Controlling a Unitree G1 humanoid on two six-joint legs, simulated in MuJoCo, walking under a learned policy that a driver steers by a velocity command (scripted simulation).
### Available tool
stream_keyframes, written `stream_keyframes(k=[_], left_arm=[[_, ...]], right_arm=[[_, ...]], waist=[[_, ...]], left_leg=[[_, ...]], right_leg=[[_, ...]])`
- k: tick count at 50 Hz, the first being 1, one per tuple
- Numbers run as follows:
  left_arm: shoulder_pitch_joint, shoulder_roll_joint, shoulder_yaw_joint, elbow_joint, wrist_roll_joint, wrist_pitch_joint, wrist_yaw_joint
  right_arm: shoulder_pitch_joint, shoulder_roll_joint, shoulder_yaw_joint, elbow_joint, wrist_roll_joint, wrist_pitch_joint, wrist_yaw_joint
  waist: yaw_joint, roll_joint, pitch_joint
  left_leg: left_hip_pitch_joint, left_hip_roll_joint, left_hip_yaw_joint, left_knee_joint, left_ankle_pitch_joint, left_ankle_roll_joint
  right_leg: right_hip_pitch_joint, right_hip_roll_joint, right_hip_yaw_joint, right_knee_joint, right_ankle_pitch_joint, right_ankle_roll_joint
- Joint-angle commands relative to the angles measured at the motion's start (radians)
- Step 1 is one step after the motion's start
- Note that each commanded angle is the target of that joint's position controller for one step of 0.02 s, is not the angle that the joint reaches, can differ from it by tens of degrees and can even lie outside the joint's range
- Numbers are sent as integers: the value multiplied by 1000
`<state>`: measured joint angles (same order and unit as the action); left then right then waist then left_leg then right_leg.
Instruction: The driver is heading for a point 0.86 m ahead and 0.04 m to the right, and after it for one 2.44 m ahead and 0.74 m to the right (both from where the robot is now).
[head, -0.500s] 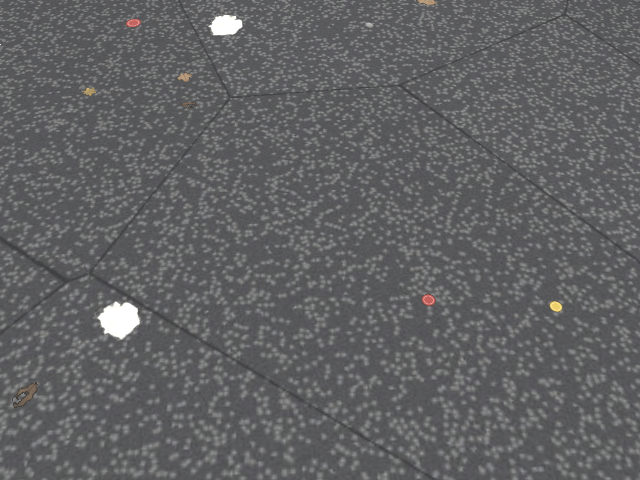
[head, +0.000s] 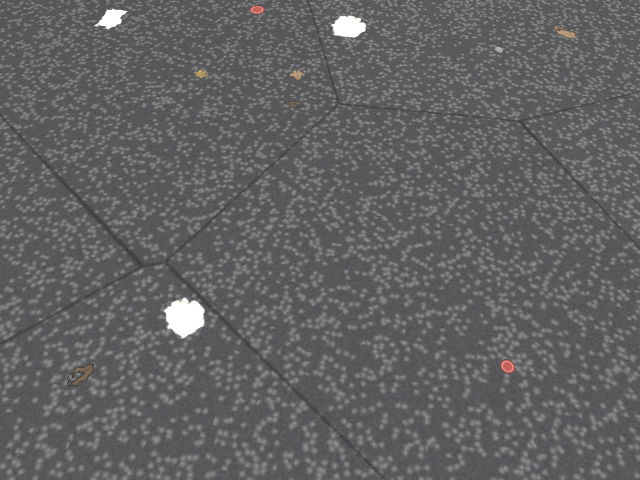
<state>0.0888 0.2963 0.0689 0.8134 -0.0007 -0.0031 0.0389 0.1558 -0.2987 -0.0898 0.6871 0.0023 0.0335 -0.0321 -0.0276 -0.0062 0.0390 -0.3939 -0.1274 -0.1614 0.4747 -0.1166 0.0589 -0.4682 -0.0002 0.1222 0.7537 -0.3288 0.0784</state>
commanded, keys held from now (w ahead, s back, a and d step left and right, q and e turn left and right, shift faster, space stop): w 1.00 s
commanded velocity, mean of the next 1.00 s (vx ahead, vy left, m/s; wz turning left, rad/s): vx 0.40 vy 0.00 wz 0.13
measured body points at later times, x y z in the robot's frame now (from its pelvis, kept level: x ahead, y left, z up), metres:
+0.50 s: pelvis +0.14 +0.02 +0.00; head +0.16 +0.02 +0.45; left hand +0.07 +0.30 -0.13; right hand +0.39 -0.20 -0.08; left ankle +0.19 +0.14 -0.74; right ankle +0.03 -0.15 -0.73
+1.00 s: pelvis +0.41 +0.02 -0.02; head +0.45 +0.02 +0.43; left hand +0.62 +0.28 -0.09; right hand +0.41 -0.27 -0.15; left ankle +0.20 +0.14 -0.72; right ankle +0.55 -0.06 -0.74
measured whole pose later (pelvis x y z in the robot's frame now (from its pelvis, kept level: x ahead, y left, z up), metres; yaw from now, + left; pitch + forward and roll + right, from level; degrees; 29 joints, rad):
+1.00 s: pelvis +0.41 +0.02 -0.02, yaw +5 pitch +3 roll +1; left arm 0.02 0.27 0.03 0.70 0.00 -0.09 -0.05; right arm 0.42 -0.30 -0.06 0.88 0.01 -0.04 -0.01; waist -0.07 0.00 0.03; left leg 0.01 0.01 0.00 0.57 -0.48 0.00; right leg -0.53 0.00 -0.04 0.57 -0.07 -0.07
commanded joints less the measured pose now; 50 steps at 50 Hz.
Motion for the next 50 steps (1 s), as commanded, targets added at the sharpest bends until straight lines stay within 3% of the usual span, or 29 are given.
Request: stream_keyframes(k=[1,3,4,5,6,7,9,11,16,20,22,24,25,26,27,28,29,30,31,34,37,39,41,44,46,47,48,49,50], left_arm=[[44,97,22,-51,-8,-29,-14],[111,82,22,-27,-5,-38,-28],[161,116,28,-19,13,-42,-28],[211,204,44,-10,37,-41,-26],[193,233,54,-19,51,-53,-33],[139,180,42,-37,35,-64,-26],[131,130,28,-33,-1,-69,-16],[183,122,22,-14,-5,-72,-13],[274,144,26,13,-12,-72,-17],[316,181,34,27,-24,-66,-32],[310,186,35,32,-33,-58,-35],[298,161,24,33,-29,-58,-35],[271,107,4,14,-15,-65,-38],[301,23,-23,-37,-5,-88,-35],[259,93,-5,-40,-22,-108,-33],[227,145,11,-54,-41,-117,-40],[198,135,9,-51,-40,-118,-44],[179,121,9,-52,-25,-116,-46],[177,110,11,-52,-15,-109,-48],[175,66,0,-57,-7,-89,-57],[72,41,-14,-93,-1,-88,-62],[-12,28,-24,-117,-6,-94,-70],[-74,34,-26,-141,-13,-97,-79],[-117,61,-20,-169,-13,-97,-90],[-88,83,-11,-169,-11,-97,-94],[-27,106,1,-157,-10,-96,-91],[113,143,23,-118,-9,-94,-82],[285,204,42,-85,-2,-89,-72],[355,295,61,-63,4,-86,-75]], right_arm=[[-18,-144,-31,-76,2,-1,-5],[-13,-115,-16,-71,6,4,-7],[14,-66,1,-66,2,2,-8],[5,-24,10,-90,12,-11,-6],[-42,-92,-6,-120,12,-37,0],[-29,-137,-19,-97,13,-50,5],[17,-123,-20,-52,-1,-56,15],[-25,-86,-11,-53,-4,-72,27],[-161,-12,20,-93,13,-100,40],[-187,-34,21,-102,27,-110,55],[-145,-53,15,-92,31,-114,59],[22,-104,-13,-39,30,-110,47],[188,-156,-32,-7,21,-108,36],[299,-271,-58,15,4,-96,33],[315,-205,-39,26,4,-101,40],[246,-153,-17,22,6,-106,45],[191,-115,-4,11,3,-109,47],[144,-93,4,8,0,-110,51],[113,-75,10,6,-6,-113,52],[93,-90,5,17,-1,-122,49],[115,-114,-2,40,4,-124,40],[150,-131,-5,58,8,-123,33],[201,-148,-10,84,18,-122,31],[231,-156,-14,115,25,-111,27],[235,-168,-17,126,22,-98,24],[228,-178,-19,127,19,-91,22],[223,-167,-12,127,14,-83,19],[240,-127,8,109,-4,-81,15],[395,12,49,95,-1,-101,28]], waist=[[17,174,-185],[58,159,-164],[67,51,-158],[55,-186,-123],[68,-257,-23],[42,-191,20],[31,-150,9],[57,-129,17],[127,-157,21],[137,-165,32],[97,-160,27],[3,-124,-56],[-81,-39,-177],[-89,255,-297],[-106,244,-281],[-74,202,-161],[-53,154,-103],[-31,115,-45],[-3,118,-19],[36,100,-2],[17,71,22],[-11,68,37],[-31,63,46],[-23,58,50],[4,73,18],[41,89,-31],[114,82,-122],[176,18,-266],[104,-261,-430]], left_leg=[[140,244,-304,-143,-229,142],[30,189,-272,-106,-408,95],[-80,120,-196,46,-499,40],[-267,-34,26,300,-500,-9],[-385,11,-20,445,-440,-18],[-397,49,-53,510,-346,-19],[-398,81,-4,538,-228,-49],[-382,114,68,531,-132,-66],[-240,145,166,236,-40,-87],[-96,132,196,81,-65,-71],[7,126,202,5,-44,-39],[279,108,203,-50,-41,6],[521,235,56,-50,-70,57],[791,482,-349,-117,-218,199],[733,515,-521,-206,-325,244],[646,488,-408,-217,-343,216],[552,434,-300,-237,-297,195],[464,400,-232,-269,-220,187],[391,372,-172,-294,-126,176],[302,346,-62,-343,70,187],[256,313,35,-356,149,171],[225,297,78,-365,137,152],[253,320,73,-365,109,145],[380,369,67,-312,168,122],[449,381,71,-237,331,100],[465,367,85,-146,507,86],[431,321,122,34,627,60],[245,271,154,319,421,26],[-161,82,154,722,-226,-47]], right_leg=[[104,16,-44,-115,12,-22],[282,13,-93,-296,86,-64],[387,-116,34,-389,-20,-115],[430,-298,323,-503,-265,-230],[343,-385,565,-599,-417,-333],[329,-362,494,-591,-399,-316],[387,-280,338,-582,-278,-250],[386,-242,239,-603,-160,-239],[373,-202,85,-611,54,-240],[343,-235,76,-584,85,-257],[332,-256,83,-550,122,-248],[269,-210,20,-387,335,-205],[148,-150,-55,-123,321,-158],[-201,-18,-168,245,19,-84],[-320,-19,-58,420,-216,-83],[-385,-77,-44,479,-155,-104],[-367,-111,-60,464,-72,-114],[-353,-129,-67,414,-11,-110],[-307,-150,-62,372,33,-106],[-267,-151,-82,283,126,-75],[-230,-131,-100,59,291,-57],[-161,-98,-125,-82,401,-63],[-129,-79,-122,-154,453,-74],[-149,-69,-101,-221,400,-112],[-90,-44,-121,-236,316,-138],[8,-11,-153,-238,276,-157],[204,17,-182,-246,278,-187],[513,-117,-42,-194,317,-242],[879,-369,472,-292,50,-419]])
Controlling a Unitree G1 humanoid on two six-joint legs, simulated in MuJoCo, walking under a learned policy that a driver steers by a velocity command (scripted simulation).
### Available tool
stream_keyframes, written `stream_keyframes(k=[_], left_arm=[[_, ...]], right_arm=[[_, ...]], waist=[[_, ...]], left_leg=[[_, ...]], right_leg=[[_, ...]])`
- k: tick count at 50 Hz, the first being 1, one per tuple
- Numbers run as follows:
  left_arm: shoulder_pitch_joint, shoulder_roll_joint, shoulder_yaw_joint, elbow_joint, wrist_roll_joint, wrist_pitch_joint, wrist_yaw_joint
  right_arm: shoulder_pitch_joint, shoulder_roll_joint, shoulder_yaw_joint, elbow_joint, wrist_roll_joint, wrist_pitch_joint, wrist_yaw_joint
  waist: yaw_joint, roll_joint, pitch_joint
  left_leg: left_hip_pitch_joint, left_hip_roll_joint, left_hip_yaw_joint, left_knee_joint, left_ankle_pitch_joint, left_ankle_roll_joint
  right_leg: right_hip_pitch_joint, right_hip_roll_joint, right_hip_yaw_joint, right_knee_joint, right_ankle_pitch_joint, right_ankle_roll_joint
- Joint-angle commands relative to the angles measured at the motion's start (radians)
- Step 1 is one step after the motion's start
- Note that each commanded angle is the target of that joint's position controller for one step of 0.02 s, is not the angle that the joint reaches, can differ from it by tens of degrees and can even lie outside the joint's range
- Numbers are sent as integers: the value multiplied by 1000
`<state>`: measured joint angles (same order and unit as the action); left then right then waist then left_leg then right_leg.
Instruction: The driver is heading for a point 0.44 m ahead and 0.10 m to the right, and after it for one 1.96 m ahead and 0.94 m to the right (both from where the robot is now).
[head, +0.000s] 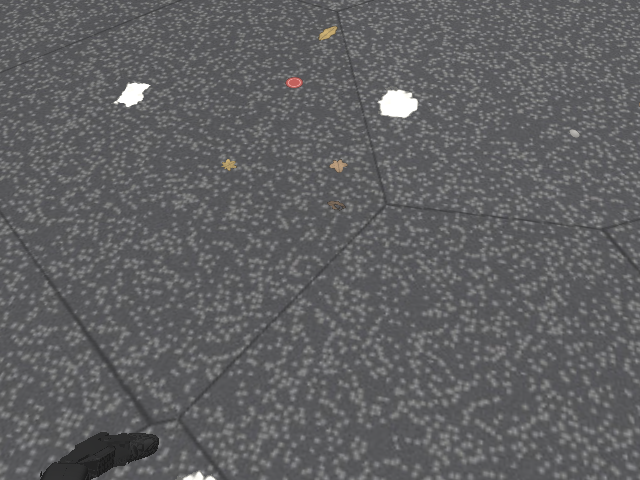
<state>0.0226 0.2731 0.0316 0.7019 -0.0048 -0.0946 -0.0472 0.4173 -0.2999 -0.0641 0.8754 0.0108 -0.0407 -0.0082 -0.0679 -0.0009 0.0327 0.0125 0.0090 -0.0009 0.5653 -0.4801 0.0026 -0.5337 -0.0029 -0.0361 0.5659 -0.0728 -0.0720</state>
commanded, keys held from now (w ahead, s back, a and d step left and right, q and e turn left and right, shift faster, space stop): w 0.32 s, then w+e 0.68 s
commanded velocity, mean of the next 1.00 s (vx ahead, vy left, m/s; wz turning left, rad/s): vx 0.50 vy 0.00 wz -0.27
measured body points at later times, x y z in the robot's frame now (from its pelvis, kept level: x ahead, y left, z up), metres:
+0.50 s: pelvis +0.28 +0.03 +0.01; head +0.31 +0.04 +0.46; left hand +0.28 +0.32 -0.12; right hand +0.50 -0.21 -0.06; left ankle +0.41 +0.14 -0.72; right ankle +0.13 -0.10 -0.71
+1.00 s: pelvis +0.54 -0.01 +0.00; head +0.57 -0.04 +0.45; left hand +0.83 +0.14 -0.07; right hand +0.47 -0.30 -0.13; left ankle +0.41 +0.15 -0.71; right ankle +0.64 -0.15 -0.71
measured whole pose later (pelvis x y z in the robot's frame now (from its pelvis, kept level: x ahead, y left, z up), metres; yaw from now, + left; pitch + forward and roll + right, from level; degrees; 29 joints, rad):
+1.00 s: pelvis +0.54 -0.01 +0.00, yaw -19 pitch +1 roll +2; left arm 0.07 0.27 0.06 0.66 -0.02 -0.02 -0.06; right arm 0.31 -0.30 -0.08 0.90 0.02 -0.05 -0.01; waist -0.07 -0.02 0.05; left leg 0.11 0.05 0.29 0.35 -0.44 -0.05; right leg -0.54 -0.04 -0.06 0.61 -0.12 -0.10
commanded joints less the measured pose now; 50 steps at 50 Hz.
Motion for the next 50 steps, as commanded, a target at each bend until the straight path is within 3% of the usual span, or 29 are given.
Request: stream_keyframes(k=[1,2,3,4,5,7,9,12,15,19,22,23,24,25,26,27,28,30,32,34,38,41,44,46,48,49,50], left_arm=[[430,217,72,46,-8,8,11],[352,184,59,37,-7,8,15],[282,166,53,25,-1,9,19],[231,143,47,21,8,7,18],[202,121,40,17,21,1,17],[188,115,40,23,15,-10,14],[197,134,46,41,8,-19,17],[229,153,53,63,5,-13,30],[270,171,56,84,-5,-4,38],[358,186,61,128,-19,17,42],[353,203,71,135,-21,35,51],[336,206,72,133,-21,40,53],[332,183,63,131,-17,42,53],[327,122,39,109,1,40,53],[452,10,8,82,-2,22,51],[434,86,23,96,-28,8,50],[349,163,47,75,-47,6,50],[267,150,52,55,-30,14,55],[293,115,57,58,-29,41,52],[283,80,53,44,-27,62,50],[212,63,49,7,-19,68,40],[104,43,38,-29,-17,60,18],[18,44,34,-73,-17,62,1],[-7,58,39,-98,-17,64,-8],[31,89,55,-108,-15,69,-12],[109,117,72,-95,-16,72,-10],[257,160,100,-57,-20,75,-3]], right_arm=[[74,-72,7,-73,7,-49,10],[-36,-137,-12,-109,34,-62,16],[-106,-132,-7,-128,32,-69,12],[-141,-121,-9,-133,14,-67,8],[-121,-113,-13,-128,6,-57,7],[-80,-73,-6,-111,4,-34,4],[-117,-57,-1,-123,-4,-21,0],[-222,-48,4,-149,-11,-25,4],[-328,-29,14,-169,-6,-39,16],[-447,-40,14,-212,3,-52,35],[-420,-79,1,-212,4,-65,45],[-364,-96,-7,-197,3,-69,43],[-241,-135,-29,-161,0,-72,36],[-68,-199,-51,-131,-17,-72,25],[11,-295,-75,-112,-28,-60,20],[25,-206,-54,-111,-18,-55,22],[-40,-145,-35,-118,-13,-56,19],[-162,-80,-15,-121,-16,-58,19],[-219,-55,-10,-115,-25,-69,19],[-231,-72,-19,-100,-24,-80,17],[-221,-106,-32,-73,-26,-79,6],[-195,-132,-39,-61,-19,-68,-3],[-145,-156,-48,-38,-5,-50,-4],[-133,-173,-55,-28,6,-34,-4],[-146,-202,-64,-32,16,-19,-8],[-155,-214,-68,-35,20,-10,-11],[-173,-210,-65,-40,24,-3,-13]], waist=[[188,-230,-446],[183,-170,-265],[157,-78,-172],[126,-39,-99],[88,-64,-84],[55,-76,-76],[49,-65,-39],[75,-44,-4],[114,-42,16],[152,-41,43],[112,-70,24],[74,-80,-4],[13,-67,-83],[-60,-5,-234],[-16,257,-376],[-46,260,-402],[-47,183,-248],[1,113,-103],[51,133,-54],[69,100,-24],[63,63,8],[22,44,36],[-7,33,64],[-1,41,68],[41,74,20],[91,87,-32],[178,73,-107]], left_leg=[[-683,-52,-143,747,-90,17],[-770,4,-124,779,-32,29],[-755,56,-92,733,59,35],[-722,90,-78,665,118,32],[-654,120,-88,623,160,31],[-590,132,-80,570,186,19],[-619,143,-71,492,240,-1],[-666,144,-62,305,420,-20],[-616,108,-25,111,566,-23],[-610,73,-29,-14,554,-15],[-539,52,-40,-75,456,10],[-450,35,-22,-98,429,24],[-265,21,-4,-117,418,51],[20,151,-120,-68,427,107],[382,401,-537,-127,275,248],[369,417,-707,-239,103,272],[256,385,-556,-258,70,223],[24,311,-342,-315,208,182],[-108,271,-210,-379,312,167],[-151,273,-121,-419,410,181],[-132,251,32,-444,511,176],[-110,240,121,-450,528,160],[-13,270,158,-427,556,150],[59,290,179,-377,655,134],[98,291,209,-253,972,113],[97,282,223,-128,1118,102],[34,249,250,70,1146,75]], right_leg=[[950,-375,805,-246,-339,-259],[821,-348,652,-265,-336,-208],[670,-312,533,-281,-250,-183],[532,-277,444,-307,-143,-174],[445,-249,385,-334,-73,-166],[364,-229,319,-390,-23,-182],[325,-226,260,-433,16,-193],[345,-199,180,-458,50,-174],[354,-169,108,-457,58,-140],[448,-210,149,-401,44,-135],[512,-246,205,-319,84,-109],[509,-237,205,-260,155,-95],[475,-184,173,-119,252,-68],[326,-120,126,151,125,-29],[-63,41,42,520,-346,49],[-183,24,160,674,-515,53],[-251,-26,168,721,-443,45],[-209,-98,138,656,-297,48],[-115,-132,144,601,-226,53],[-117,-140,139,569,-184,64],[-154,-137,127,378,0,77],[-120,-121,62,208,111,65],[-142,-110,27,115,92,42],[-142,-92,1,81,24,16],[-44,-33,-53,75,-79,-22],[62,9,-80,74,-124,-47],[268,57,-95,15,-81,-81]])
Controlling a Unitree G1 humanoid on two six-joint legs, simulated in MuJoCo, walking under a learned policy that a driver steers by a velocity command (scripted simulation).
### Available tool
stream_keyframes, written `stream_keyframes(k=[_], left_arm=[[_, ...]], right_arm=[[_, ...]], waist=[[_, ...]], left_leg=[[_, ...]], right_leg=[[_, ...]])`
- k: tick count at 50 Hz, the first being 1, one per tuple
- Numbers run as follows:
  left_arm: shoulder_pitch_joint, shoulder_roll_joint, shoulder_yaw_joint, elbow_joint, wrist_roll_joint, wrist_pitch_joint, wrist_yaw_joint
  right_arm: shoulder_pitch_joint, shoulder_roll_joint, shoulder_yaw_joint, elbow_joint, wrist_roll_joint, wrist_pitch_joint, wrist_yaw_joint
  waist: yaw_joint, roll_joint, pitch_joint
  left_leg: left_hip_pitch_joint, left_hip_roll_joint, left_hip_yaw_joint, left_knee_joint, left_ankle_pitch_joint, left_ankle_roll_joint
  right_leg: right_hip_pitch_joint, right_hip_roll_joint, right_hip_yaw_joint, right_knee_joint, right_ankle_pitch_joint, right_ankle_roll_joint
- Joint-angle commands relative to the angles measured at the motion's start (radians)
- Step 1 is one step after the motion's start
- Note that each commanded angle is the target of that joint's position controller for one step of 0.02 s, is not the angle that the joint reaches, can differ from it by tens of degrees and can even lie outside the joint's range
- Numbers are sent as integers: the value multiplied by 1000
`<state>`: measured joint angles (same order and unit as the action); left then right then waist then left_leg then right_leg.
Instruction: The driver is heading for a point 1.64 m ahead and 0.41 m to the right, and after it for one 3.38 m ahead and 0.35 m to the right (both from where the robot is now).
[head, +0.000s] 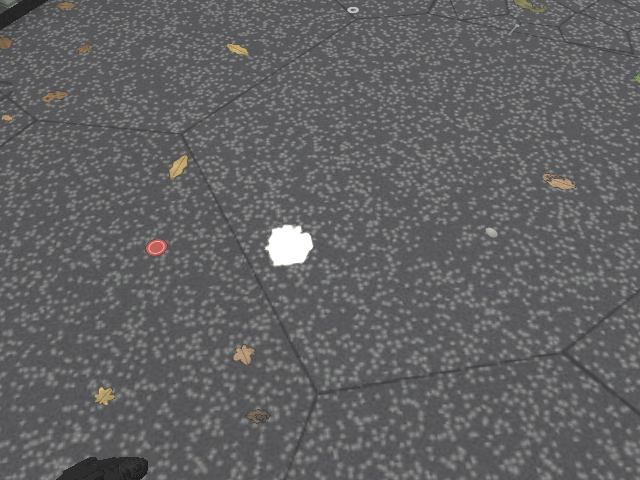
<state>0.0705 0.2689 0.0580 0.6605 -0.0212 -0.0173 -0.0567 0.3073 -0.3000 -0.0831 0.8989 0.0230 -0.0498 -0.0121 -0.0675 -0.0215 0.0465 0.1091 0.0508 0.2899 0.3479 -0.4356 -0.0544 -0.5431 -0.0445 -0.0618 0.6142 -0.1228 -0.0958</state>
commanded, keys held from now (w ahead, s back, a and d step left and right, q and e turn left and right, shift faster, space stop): w+e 0.54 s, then w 0.46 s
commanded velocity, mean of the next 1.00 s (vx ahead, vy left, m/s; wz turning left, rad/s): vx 0.50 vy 0.00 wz -0.44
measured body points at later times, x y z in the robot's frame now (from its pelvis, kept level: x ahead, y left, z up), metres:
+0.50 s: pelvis +0.30 -0.01 +0.00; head +0.32 -0.02 +0.45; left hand +0.41 +0.27 -0.10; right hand +0.46 -0.31 -0.06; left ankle +0.45 +0.08 -0.72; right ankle +0.14 -0.09 -0.72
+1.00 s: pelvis +0.54 -0.13 +0.00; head +0.56 -0.15 +0.45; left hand +0.86 -0.03 -0.05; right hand +0.39 -0.38 -0.13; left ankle +0.46 +0.07 -0.71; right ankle +0.59 -0.27 -0.72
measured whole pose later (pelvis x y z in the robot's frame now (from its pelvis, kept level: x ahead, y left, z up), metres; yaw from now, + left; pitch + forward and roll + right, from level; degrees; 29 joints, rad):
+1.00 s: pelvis +0.54 -0.13 +0.00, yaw -25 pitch +2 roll +2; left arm 0.04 0.26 0.04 0.61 -0.01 -0.06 -0.03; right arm 0.39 -0.31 -0.06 0.91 0.02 -0.05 0.01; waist -0.09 -0.01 0.02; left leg 0.00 0.05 0.07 0.45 -0.44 -0.03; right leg -0.48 -0.02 -0.02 0.53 -0.08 -0.05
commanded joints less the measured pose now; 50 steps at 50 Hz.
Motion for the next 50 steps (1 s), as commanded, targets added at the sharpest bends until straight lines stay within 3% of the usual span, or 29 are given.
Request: stream_keyframes(k=[1,2,3,4,5,6,7,8,11,16,21,23,24,25,26,27,28,29,30,31,34,37,39,42,45,47,48,49,50], left_arm=[[379,242,110,29,-5,8,27],[342,356,124,26,-15,3,36],[365,286,98,-15,-5,-18,28],[335,225,79,-4,4,-35,23],[283,202,72,-6,2,-44,23],[212,170,62,-17,4,-46,26],[168,143,51,-35,16,-48,30],[153,141,49,-44,21,-48,34],[180,171,57,-35,10,-53,52],[248,190,64,-10,2,-40,73],[303,176,64,18,-5,-27,77],[288,174,65,15,-2,-19,80],[275,152,57,10,0,-17,79],[268,99,37,-6,8,-20,75],[378,42,20,-24,-9,-27,76],[409,88,17,-35,-19,-32,78],[339,165,37,-23,-21,-29,78],[263,174,39,-33,-10,-25,78],[216,160,38,-44,4,-27,76],[206,142,39,-47,6,-26,71],[216,86,26,-44,-1,-21,61],[139,62,9,-68,15,-30,55],[76,49,-2,-78,13,-42,45],[-20,49,-6,-99,5,-51,32],[-73,70,-1,-122,-1,-54,23],[-31,97,11,-115,3,-56,21],[65,124,29,-86,9,-55,24],[214,172,54,-41,14,-52,33],[377,257,75,-17,29,-43,47]], right_arm=[[-51,-175,-32,-76,-7,1,-12],[37,-20,16,-135,-49,-23,0],[-45,-83,13,-146,-14,-65,14],[-149,-136,-1,-179,25,-87,23],[-163,-124,4,-181,17,-99,19],[-158,-125,0,-168,-10,-101,12],[-135,-136,-7,-160,-21,-92,11],[-122,-136,-10,-159,-25,-78,13],[-156,-92,0,-176,-40,-52,10],[-336,-49,22,-228,-30,-56,24],[-381,-98,7,-258,-15,-74,41],[-320,-119,-6,-246,-13,-85,41],[-233,-137,-19,-223,-17,-90,36],[-102,-178,-34,-208,-36,-95,29],[34,-259,-56,-187,-51,-84,23],[59,-222,-49,-168,-26,-74,33],[16,-142,-27,-179,-17,-69,31],[-32,-112,-16,-184,-24,-60,29],[-69,-92,-7,-178,-33,-55,31],[-89,-71,1,-171,-40,-56,30],[-89,-75,0,-145,-29,-67,31],[-72,-121,-11,-123,-17,-68,28],[-59,-138,-13,-112,-10,-60,26],[2,-161,-15,-84,0,-47,25],[45,-178,-18,-56,9,-30,25],[40,-193,-20,-46,13,-18,21],[29,-189,-17,-44,16,-14,18],[37,-159,-4,-46,7,-14,15],[49,-85,24,-83,-23,-22,14]], waist=[[248,15,-211],[117,-266,-268],[178,-149,-413],[195,-90,-276],[155,-27,-188],[110,10,-134],[74,-6,-117],[57,-15,-109],[53,0,-76],[124,-45,-31],[132,-74,-33],[94,-110,-46],[47,-110,-85],[-15,-61,-201],[-5,178,-360],[3,333,-374],[-16,213,-238],[-13,136,-141],[5,99,-73],[31,110,-45],[60,131,-34],[50,95,-28],[28,91,-20],[-10,93,-8],[-12,106,9],[34,117,-15],[94,106,-74],[161,87,-172],[207,-69,-321]], left_leg=[[-289,167,-40,579,858,85],[-750,-39,-107,937,-86,20],[-860,-74,-361,1057,-176,32],[-946,-27,-377,1045,-79,56],[-921,17,-375,962,9,73],[-854,49,-376,872,64,68],[-779,70,-385,820,100,64],[-737,72,-384,784,118,53],[-718,56,-353,634,199,5],[-633,-17,-337,268,515,-18],[-592,-42,-377,145,465,15],[-515,-49,-365,122,378,46],[-390,-50,-348,84,381,72],[-160,60,-439,110,357,129],[221,290,-816,77,170,275],[269,379,-1102,-30,-69,315],[154,339,-1003,-61,-170,278],[21,297,-856,-70,-76,247],[-103,255,-756,-94,39,243],[-179,221,-681,-117,125,239],[-254,185,-548,-174,271,260],[-239,189,-469,-205,390,281],[-243,166,-402,-212,433,264],[-227,161,-357,-201,442,244],[-149,204,-366,-169,471,226],[-116,213,-352,-91,622,205],[-131,182,-309,30,771,181],[-214,133,-264,220,796,150],[-481,58,-214,572,487,95]], right_leg=[[587,51,61,-58,-11,-106],[891,-204,624,-153,-172,-282],[953,-289,903,-309,-309,-337],[875,-270,774,-340,-236,-280],[736,-227,649,-332,-141,-245],[600,-187,552,-334,-31,-217],[506,-159,490,-352,61,-205],[452,-147,470,-371,106,-206],[350,-114,380,-399,205,-209],[276,-40,310,-386,71,-132],[387,-90,435,-275,1,-106],[413,-96,477,-208,41,-89],[398,-58,462,-130,90,-64],[315,-4,403,85,58,-28],[-16,135,258,435,-210,57],[-209,109,241,621,-480,73],[-264,56,257,696,-397,79],[-249,25,215,694,-323,80],[-220,1,206,646,-270,77],[-178,-24,210,599,-236,72],[-120,-42,179,480,-198,76],[-134,-63,145,301,-75,90],[-94,-59,112,166,29,93],[-30,-30,72,29,112,95],[-18,-15,67,-46,66,68],[78,14,44,-97,21,37],[230,41,18,-136,36,12],[459,34,30,-127,47,-18],[777,-198,328,-114,27,-106]])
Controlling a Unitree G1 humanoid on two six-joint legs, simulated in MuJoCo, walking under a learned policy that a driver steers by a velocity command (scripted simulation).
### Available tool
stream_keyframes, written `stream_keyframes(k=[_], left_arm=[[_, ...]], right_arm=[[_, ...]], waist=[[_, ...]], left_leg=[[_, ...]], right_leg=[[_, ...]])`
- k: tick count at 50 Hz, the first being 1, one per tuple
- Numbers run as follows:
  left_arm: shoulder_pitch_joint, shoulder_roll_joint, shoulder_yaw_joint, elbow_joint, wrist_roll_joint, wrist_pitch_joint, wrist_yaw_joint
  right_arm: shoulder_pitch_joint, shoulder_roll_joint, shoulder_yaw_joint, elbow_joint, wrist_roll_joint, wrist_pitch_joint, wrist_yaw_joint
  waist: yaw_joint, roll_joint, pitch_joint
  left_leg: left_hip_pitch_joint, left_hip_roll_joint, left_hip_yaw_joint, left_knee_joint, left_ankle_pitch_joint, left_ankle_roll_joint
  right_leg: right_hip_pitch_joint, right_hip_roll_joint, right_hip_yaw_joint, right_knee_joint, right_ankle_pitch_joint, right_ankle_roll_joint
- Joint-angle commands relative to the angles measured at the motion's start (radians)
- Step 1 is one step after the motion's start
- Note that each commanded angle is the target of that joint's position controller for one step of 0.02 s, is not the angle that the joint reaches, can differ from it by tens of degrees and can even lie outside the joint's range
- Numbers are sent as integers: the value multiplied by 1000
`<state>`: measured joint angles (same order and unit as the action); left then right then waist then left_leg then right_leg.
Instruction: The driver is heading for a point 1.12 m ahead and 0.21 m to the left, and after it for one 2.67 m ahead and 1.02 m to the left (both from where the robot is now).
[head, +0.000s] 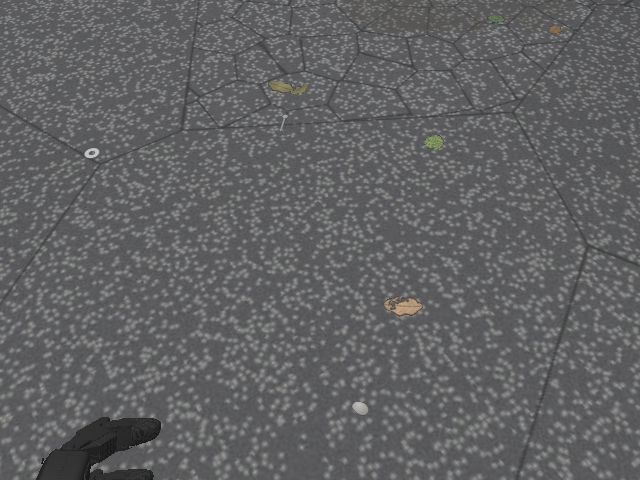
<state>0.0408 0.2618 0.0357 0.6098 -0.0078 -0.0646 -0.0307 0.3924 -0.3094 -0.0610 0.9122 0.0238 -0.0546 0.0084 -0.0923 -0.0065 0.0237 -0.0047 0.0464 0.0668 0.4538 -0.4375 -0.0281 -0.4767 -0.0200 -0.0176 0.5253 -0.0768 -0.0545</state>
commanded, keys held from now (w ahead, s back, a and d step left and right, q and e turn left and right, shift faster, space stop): w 0.98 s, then w+q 0.02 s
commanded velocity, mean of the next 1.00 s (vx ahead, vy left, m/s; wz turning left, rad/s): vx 0.50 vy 0.00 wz -0.02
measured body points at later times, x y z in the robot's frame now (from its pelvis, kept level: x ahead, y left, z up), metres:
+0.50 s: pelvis +0.28 +0.02 +0.00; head +0.31 +0.02 +0.45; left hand +0.26 +0.31 -0.13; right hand +0.51 -0.21 -0.08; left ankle +0.42 +0.13 -0.73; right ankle +0.11 -0.11 -0.72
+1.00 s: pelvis +0.55 +0.02 +0.01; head +0.58 +0.01 +0.46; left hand +0.77 +0.24 -0.08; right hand +0.54 -0.27 -0.12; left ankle +0.42 +0.13 -0.72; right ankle +0.72 -0.11 -0.71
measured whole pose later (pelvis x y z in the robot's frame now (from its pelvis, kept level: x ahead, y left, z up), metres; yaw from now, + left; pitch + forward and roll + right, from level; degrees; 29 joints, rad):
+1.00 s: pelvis +0.55 +0.02 +0.01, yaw +0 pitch +2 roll +2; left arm 0.04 0.25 0.03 0.74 -0.01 -0.08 -0.04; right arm 0.36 -0.29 -0.05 0.92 0.02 -0.06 0.00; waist -0.09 -0.03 0.02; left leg 0.06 -0.04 0.04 0.23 -0.33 0.02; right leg -0.56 -0.06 0.01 0.51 0.01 -0.02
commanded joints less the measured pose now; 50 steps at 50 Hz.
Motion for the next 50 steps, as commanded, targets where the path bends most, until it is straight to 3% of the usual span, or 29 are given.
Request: stream_keyframes(k=[1,2,3,4,5,6,9,12,15,20,23,24,25,26,27,28,29,30,31,32,33,35,37,43,47,50], left_arm=[[420,304,98,41,10,5,16],[393,212,73,38,0,1,12],[330,184,61,35,-3,-3,11],[272,164,54,32,3,-6,8],[229,139,47,30,9,-9,5],[205,125,43,30,16,-14,4],[200,136,50,56,7,-33,7],[233,155,56,89,6,-34,19],[274,176,60,119,1,-28,28],[355,196,68,185,-12,-10,34],[348,211,74,204,-13,7,41],[330,215,73,205,-12,14,44],[332,192,63,203,-6,19,47],[354,140,39,179,19,19,52],[486,26,9,173,8,-3,39],[406,139,31,185,-12,-23,33],[307,179,44,154,-34,-35,28],[255,168,40,144,-29,-40,34],[229,161,45,141,-12,-37,38],[251,148,46,146,-8,-29,37],[270,128,44,153,-7,-19,37],[263,102,38,152,-2,-2,40],[195,94,35,130,5,2,42],[-1,60,17,88,-2,-17,20],[-90,75,17,53,-10,-27,-2],[-38,112,31,59,-6,-32,-11]], right_arm=[[39,-13,24,-106,-21,-38,-3],[-33,-118,-3,-105,3,-50,5],[-105,-137,-8,-129,16,-58,9],[-137,-124,-7,-129,5,-59,5],[-142,-117,-11,-127,-9,-54,4],[-122,-103,-10,-121,-10,-43,6],[-129,-59,-2,-121,-16,-16,3],[-231,-44,5,-151,-25,-15,4],[-337,-25,16,-174,-19,-26,17],[-453,-43,18,-223,-10,-36,40],[-407,-74,7,-220,-12,-42,47],[-324,-97,-7,-198,-15,-42,44],[-172,-143,-32,-152,-17,-41,34],[1,-219,-52,-121,-25,-36,23],[28,-265,-60,-103,-23,-32,30],[10,-165,-34,-115,-5,-33,31],[-57,-133,-23,-125,-8,-34,26],[-121,-121,-19,-136,-18,-34,25],[-163,-95,-13,-141,-26,-36,26],[-183,-76,-6,-144,-39,-40,25],[-187,-71,-6,-141,-38,-44,27],[-178,-85,-10,-126,-28,-53,24],[-156,-109,-17,-110,-26,-52,14],[-67,-137,-22,-66,-11,-36,-3],[-10,-146,-27,-28,-5,-14,-7],[-22,-162,-35,-20,-1,1,-14]], waist=[[179,-293,-393],[204,-181,-305],[188,-148,-179],[159,-81,-122],[129,-75,-77],[99,-89,-71],[70,-72,-43],[93,-45,-2],[130,-44,25],[161,-45,54],[121,-70,17],[70,-76,-35],[3,-60,-137],[-46,67,-293],[34,336,-397],[-16,210,-345],[-9,158,-204],[20,73,-130],[44,56,-74],[77,83,-70],[92,93,-70],[104,83,-47],[93,64,-15],[23,57,27],[6,64,52],[58,86,17]], left_leg=[[-643,-77,-79,724,-139,37],[-757,-18,-159,819,-130,47],[-794,24,-135,807,-36,59],[-761,59,-120,761,48,57],[-718,83,-122,708,104,50],[-660,98,-129,684,140,43],[-640,102,-120,600,212,15],[-679,97,-117,416,372,-2],[-628,63,-89,223,522,4],[-636,33,-93,85,502,41],[-549,1,-66,50,388,83],[-424,-33,-31,31,375,104],[-199,-39,-25,38,397,135],[105,153,-247,74,436,198],[393,336,-735,-64,169,356],[364,314,-770,-142,18,323],[240,287,-624,-163,42,282],[104,254,-525,-183,142,263],[-7,222,-448,-209,245,260],[-75,199,-399,-234,311,255],[-110,188,-367,-260,346,262],[-157,182,-303,-301,406,276],[-156,178,-258,-329,451,280],[-120,130,-133,-339,457,229],[13,191,-151,-284,484,221],[74,213,-165,-181,671,194]], right_leg=[[864,-378,705,-168,-189,-270],[806,-347,675,-205,-282,-239],[684,-311,531,-222,-221,-208],[567,-267,436,-243,-131,-192],[471,-236,369,-275,-40,-185],[407,-218,328,-305,7,-184],[330,-204,239,-370,98,-202],[331,-184,166,-397,121,-189],[326,-159,101,-406,98,-158],[467,-220,109,-353,106,-140],[547,-238,110,-257,297,-110],[545,-213,85,-157,463,-91],[482,-160,44,29,516,-62],[275,-93,-2,353,213,-24],[-116,93,49,662,-473,37],[-227,44,163,761,-510,25],[-286,-5,136,759,-418,12],[-257,-56,106,716,-326,12],[-224,-86,97,658,-268,18],[-161,-109,106,631,-228,21],[-126,-116,104,605,-212,28],[-129,-127,90,545,-184,47],[-184,-133,84,446,-94,68],[-132,-82,29,98,183,72],[-162,-62,37,5,128,44],[-54,-30,22,-35,16,3]])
